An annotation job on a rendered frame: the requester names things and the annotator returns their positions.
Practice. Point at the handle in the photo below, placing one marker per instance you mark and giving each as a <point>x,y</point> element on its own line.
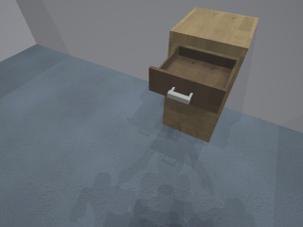
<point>179,97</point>

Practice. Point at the cabinet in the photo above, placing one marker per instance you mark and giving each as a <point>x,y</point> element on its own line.
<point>215,32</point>

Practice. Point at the drawer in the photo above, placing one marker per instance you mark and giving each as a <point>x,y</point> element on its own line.
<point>203,74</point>

